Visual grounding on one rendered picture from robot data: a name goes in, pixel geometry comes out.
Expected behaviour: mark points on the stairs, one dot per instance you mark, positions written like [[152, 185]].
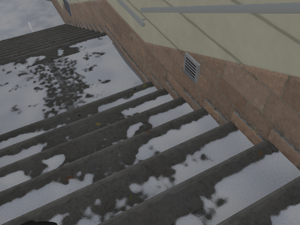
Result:
[[140, 157], [42, 39]]

